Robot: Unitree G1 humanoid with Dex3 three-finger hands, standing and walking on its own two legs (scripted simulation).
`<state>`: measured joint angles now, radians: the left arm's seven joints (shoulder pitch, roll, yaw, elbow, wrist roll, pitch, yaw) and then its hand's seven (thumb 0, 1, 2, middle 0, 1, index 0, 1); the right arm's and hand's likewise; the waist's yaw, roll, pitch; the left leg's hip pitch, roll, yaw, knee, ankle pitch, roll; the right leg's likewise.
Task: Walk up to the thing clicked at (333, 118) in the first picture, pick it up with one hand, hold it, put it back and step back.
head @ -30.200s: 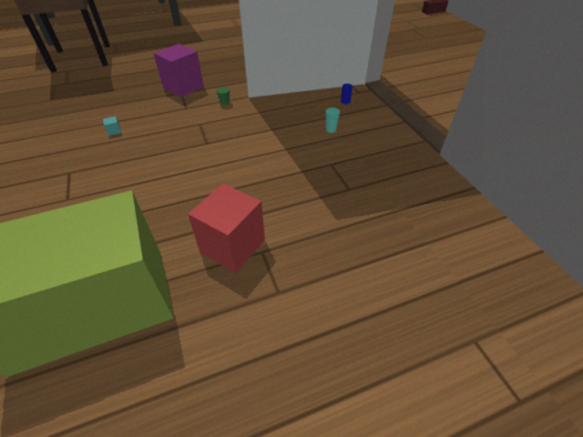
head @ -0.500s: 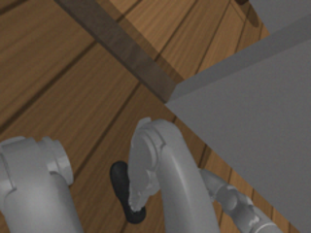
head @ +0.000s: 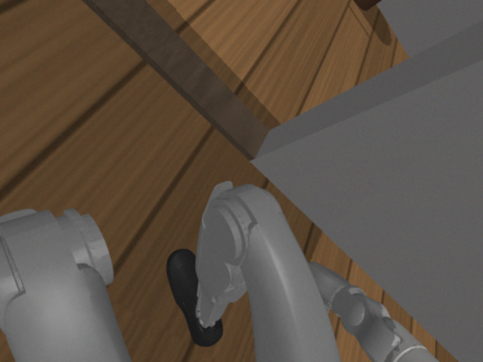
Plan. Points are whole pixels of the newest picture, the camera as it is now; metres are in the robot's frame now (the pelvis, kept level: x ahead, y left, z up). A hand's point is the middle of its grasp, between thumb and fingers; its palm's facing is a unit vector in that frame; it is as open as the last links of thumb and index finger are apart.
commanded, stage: open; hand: left
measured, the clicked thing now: out of the picture +0.42 +0.35 -0.21
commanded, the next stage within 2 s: withdraw in 0.12 s
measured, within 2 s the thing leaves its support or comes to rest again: neither
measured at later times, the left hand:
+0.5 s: hand out of the picture +0.40 +0.38 -0.15, palm faces +0.57 -0.82 -0.01, open 17.2 cm
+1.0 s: hand out of the picture +0.30 +0.43 -0.04, palm faces +0.47 -0.82 -0.31, open 17.4 cm
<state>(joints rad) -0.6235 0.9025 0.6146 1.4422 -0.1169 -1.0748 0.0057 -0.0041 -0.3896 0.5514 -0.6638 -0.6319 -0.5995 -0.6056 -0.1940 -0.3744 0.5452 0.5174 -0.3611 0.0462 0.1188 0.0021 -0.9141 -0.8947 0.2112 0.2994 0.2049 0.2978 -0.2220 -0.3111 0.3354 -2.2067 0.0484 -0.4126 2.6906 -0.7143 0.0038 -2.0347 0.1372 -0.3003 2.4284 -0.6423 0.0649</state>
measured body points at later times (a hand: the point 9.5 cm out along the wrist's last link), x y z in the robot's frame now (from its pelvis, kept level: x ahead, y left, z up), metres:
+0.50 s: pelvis +0.00 +0.00 +0.00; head +0.21 +0.21 +0.33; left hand +0.36 +0.42 -0.15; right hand +0.18 -0.23 -0.03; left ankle +0.08 +0.12 -0.24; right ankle +0.14 -0.12 -0.24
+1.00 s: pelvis +0.01 -0.01 +0.06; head +0.18 +0.14 +0.45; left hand +0.27 +0.47 -0.02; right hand +0.25 -0.22 -0.01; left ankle +0.08 +0.12 -0.24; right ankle +0.14 -0.12 -0.24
